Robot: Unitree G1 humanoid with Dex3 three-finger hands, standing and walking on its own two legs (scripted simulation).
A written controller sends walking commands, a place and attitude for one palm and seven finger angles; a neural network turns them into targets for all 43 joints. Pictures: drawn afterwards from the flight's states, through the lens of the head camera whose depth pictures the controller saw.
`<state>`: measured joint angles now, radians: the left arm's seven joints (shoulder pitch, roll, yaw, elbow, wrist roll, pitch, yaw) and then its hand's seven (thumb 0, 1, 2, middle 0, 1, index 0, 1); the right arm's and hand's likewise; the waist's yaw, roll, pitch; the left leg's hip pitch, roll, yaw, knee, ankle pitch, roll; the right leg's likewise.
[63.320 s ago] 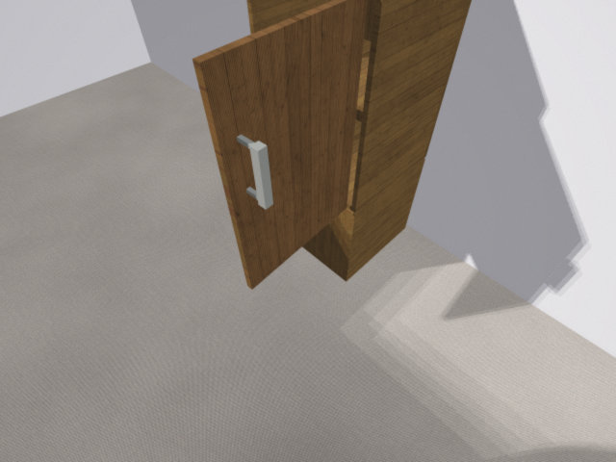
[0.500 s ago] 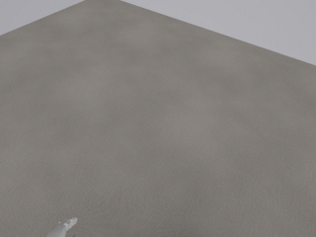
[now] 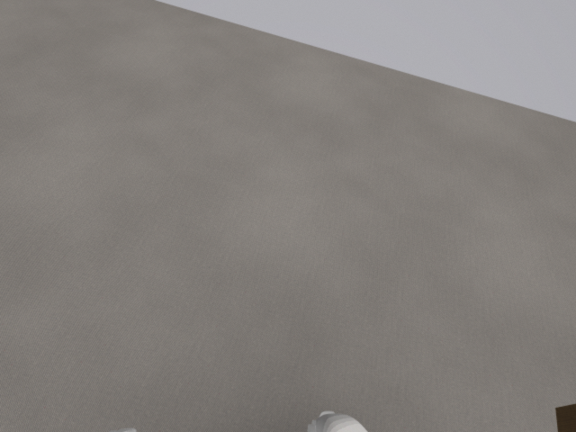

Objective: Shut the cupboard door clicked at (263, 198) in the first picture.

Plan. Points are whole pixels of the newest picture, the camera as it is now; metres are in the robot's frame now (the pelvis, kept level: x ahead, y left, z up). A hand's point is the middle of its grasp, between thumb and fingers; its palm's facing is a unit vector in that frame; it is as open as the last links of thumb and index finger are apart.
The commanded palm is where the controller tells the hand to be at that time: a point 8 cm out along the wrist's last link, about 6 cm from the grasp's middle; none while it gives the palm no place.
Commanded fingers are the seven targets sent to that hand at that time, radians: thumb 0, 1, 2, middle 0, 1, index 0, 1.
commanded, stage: turn to face it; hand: left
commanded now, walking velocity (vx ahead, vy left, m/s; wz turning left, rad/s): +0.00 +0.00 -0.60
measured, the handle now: out of the picture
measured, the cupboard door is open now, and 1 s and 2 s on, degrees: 29 29 29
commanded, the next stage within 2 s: none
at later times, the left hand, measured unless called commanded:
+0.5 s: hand (192, 416) +0.16 +0.14 -0.16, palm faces -0.29 -0.92 -0.25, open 7.4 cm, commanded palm none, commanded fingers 0.00 0.90 0.90 -0.20 -0.30 -0.20 -0.30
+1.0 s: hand (216, 360) +0.24 +0.12 -0.16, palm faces -0.56 -0.80 -0.22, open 7.4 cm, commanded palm none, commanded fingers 0.00 0.90 0.90 -0.20 -0.30 -0.20 -0.30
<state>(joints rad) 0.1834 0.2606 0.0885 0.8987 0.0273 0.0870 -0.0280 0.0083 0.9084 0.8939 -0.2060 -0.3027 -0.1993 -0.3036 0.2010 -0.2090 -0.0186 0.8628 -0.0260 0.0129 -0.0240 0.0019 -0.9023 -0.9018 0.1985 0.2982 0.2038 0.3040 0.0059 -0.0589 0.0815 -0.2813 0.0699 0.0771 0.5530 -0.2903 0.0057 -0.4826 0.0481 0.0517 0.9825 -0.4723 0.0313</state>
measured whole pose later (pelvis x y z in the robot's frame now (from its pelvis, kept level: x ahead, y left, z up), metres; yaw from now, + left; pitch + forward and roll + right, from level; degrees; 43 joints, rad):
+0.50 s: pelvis +0.01 -0.02 +0.00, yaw -18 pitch +1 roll +0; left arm 0.18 0.22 0.06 0.88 0.03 0.04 -0.01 0.00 0.91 0.89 -0.21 -0.30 -0.20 -0.30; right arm 0.18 -0.26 -0.05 0.89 -0.01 0.06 0.00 0.01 -0.90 -0.90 0.20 0.30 0.20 0.30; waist -0.01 0.01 0.08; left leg -0.50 0.08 0.04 1.02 -0.40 -0.08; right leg -0.27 0.02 0.04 0.49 -0.25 -0.01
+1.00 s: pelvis +0.03 +0.01 +0.01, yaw -36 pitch +1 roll -3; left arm 0.15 0.27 0.10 0.89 0.03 0.09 -0.04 0.01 0.91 0.89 -0.20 -0.30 -0.19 -0.30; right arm 0.25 -0.20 -0.03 0.90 -0.03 0.02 -0.02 0.00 -0.90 -0.90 0.20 0.30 0.21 0.30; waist -0.01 0.00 0.08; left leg -0.23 0.16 0.24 0.50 -0.27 0.01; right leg -0.40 -0.04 -0.04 0.89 -0.43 0.05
